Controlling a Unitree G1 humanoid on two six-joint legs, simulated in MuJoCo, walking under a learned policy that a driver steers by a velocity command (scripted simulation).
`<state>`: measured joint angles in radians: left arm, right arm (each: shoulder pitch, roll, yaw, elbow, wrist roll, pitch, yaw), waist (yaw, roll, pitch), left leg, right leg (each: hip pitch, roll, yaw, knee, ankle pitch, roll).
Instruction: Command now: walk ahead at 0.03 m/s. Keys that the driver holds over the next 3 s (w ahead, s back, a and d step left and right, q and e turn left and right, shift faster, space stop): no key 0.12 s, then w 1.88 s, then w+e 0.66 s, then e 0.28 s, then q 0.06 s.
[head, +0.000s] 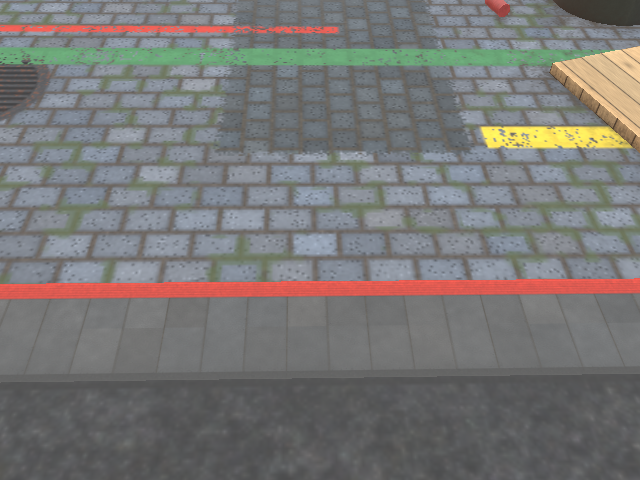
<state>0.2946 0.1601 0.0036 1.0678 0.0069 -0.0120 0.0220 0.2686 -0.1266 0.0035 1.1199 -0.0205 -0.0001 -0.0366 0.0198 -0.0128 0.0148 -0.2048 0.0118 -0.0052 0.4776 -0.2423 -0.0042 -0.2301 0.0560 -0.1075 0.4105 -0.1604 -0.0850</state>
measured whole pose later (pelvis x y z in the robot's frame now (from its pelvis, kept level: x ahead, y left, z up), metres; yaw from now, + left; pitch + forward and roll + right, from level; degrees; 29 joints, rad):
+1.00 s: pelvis +0.37 -0.01 -0.02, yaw -1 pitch -1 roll +1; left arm 0.42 0.16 0.03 1.07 0.01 -0.08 0.01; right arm 0.12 -0.19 -0.06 0.96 -0.02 -0.06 0.01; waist 0.02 -0.01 0.07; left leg -0.37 -0.07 0.14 0.55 -0.18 0.14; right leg -0.23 0.02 -0.01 1.20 -0.38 -0.09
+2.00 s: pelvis +0.91 -0.05 -0.02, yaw +0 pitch -1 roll -1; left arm 0.44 0.19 0.04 1.03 0.02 -0.07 0.01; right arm 0.12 -0.21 -0.05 0.91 -0.04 -0.06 0.03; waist 0.03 0.01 0.02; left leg -0.37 0.00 0.08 0.70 -0.29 0.10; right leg -0.03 0.05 -0.11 0.60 -0.44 -0.08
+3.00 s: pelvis +1.44 -0.10 -0.16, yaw -31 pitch -1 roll -1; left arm 0.23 0.30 0.09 0.86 0.02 0.02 0.00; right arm 0.09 -0.21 -0.03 0.78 -0.03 -0.04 -0.02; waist 0.03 -0.03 0.09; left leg -0.42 0.04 0.05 0.57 -0.14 0.02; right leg -0.43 0.09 0.03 1.19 -0.51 -0.03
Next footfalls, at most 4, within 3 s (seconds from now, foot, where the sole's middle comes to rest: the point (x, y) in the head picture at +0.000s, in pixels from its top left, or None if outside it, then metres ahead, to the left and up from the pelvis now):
0.92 left None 0.48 0.04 -0.78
1.46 right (390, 372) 0.80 -0.13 -0.78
1.98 left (321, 305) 0.99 0.03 -0.78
2.50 right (384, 248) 1.32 -0.16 -0.92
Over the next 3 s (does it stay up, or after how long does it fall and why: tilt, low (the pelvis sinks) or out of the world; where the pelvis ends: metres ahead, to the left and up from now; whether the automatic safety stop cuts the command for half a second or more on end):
stays up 1.44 -0.10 -0.16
